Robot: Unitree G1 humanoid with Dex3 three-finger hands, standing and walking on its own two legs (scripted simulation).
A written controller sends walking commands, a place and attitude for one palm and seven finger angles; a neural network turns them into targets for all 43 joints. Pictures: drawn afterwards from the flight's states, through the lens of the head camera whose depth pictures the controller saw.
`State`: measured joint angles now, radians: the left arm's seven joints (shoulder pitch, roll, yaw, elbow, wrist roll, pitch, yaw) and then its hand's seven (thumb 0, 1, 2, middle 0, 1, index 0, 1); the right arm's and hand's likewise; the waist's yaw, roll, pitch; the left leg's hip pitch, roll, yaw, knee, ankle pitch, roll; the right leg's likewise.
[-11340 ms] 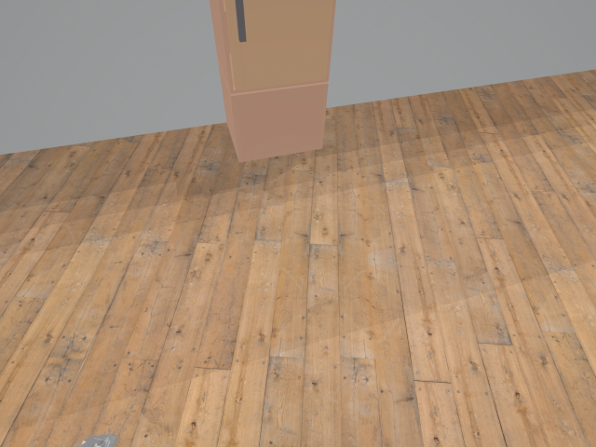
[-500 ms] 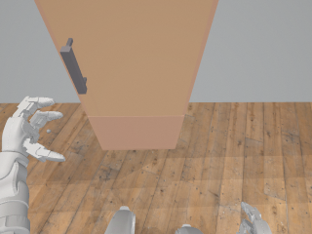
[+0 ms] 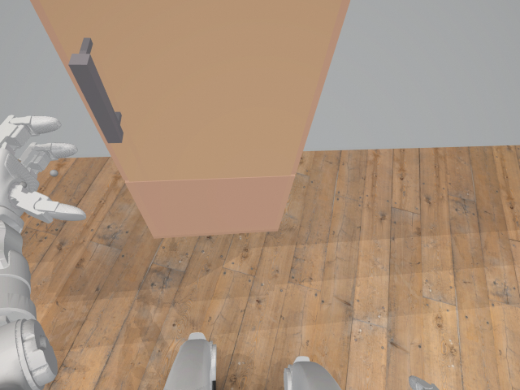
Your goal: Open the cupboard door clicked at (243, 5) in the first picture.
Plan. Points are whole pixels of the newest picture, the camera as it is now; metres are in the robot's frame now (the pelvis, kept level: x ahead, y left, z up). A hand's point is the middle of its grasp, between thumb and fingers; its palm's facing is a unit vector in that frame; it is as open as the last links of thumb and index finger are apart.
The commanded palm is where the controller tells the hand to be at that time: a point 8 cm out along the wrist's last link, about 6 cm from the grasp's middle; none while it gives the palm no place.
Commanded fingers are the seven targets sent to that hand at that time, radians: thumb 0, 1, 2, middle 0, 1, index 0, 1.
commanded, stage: move the hooked fingers beside the handle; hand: left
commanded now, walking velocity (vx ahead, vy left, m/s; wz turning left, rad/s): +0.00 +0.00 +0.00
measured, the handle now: (102, 94) +0.57 +0.30 +0.06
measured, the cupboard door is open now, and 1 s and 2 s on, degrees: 0 0 0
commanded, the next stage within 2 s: slide the fingers in behind the handle in 1.60 s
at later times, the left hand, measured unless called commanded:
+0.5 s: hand (57, 133) +0.47 +0.33 +0.07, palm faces +0.15 -0.99 +0.01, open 14.0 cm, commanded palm +0.46 +0.36 +0.07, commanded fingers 0.00 -0.50 0.30 -0.30 -1.20 -0.30 -1.20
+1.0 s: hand (64, 111) +0.52 +0.34 +0.07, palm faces +0.14 -0.99 +0.01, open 14.0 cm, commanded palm +0.51 +0.36 +0.06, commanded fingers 0.00 -0.50 0.30 -0.30 -1.20 -0.30 -1.20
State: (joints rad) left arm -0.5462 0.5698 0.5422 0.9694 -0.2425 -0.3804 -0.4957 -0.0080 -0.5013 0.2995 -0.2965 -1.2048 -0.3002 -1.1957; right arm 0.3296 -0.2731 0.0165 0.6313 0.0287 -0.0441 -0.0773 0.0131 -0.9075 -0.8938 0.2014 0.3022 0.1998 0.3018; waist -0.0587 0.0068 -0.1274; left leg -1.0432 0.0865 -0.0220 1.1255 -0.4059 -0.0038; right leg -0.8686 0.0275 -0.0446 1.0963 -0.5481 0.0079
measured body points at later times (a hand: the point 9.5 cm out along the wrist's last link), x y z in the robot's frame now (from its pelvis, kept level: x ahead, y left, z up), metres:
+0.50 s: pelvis +0.00 +0.01 -0.02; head +0.14 +0.05 +0.41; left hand +0.46 +0.38 +0.07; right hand +0.03 -0.28 -0.11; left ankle +0.07 +0.12 -0.65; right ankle -0.01 -0.13 -0.65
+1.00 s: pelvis +0.00 +0.01 -0.03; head +0.17 +0.05 +0.39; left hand +0.50 +0.39 +0.07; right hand +0.01 -0.26 -0.12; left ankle +0.07 +0.12 -0.65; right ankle -0.01 -0.13 -0.65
